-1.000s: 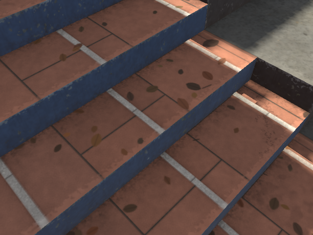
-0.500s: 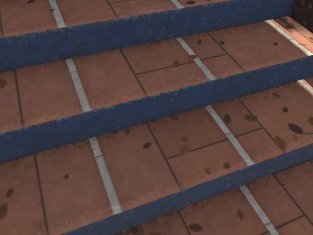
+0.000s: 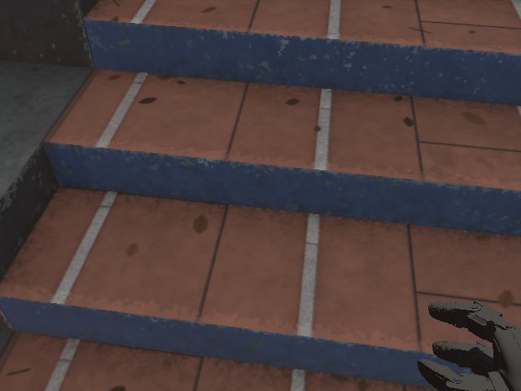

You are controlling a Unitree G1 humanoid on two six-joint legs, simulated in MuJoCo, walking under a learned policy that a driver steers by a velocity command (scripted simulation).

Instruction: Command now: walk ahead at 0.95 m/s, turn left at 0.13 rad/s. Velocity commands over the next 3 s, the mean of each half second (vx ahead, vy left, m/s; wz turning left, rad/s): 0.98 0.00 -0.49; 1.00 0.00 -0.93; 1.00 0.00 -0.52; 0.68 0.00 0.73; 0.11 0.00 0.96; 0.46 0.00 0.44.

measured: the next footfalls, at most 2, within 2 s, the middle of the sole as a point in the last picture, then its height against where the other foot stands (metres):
left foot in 0.22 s outside the picture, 0.15 m higher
right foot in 0.70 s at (322, 272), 0.15 m higher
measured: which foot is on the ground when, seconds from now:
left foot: up 0.00-0.20, down 0.22-0.66, up 0.68-1.00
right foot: down 0.00-0.24, up 0.26-0.68, down 0.70-1.00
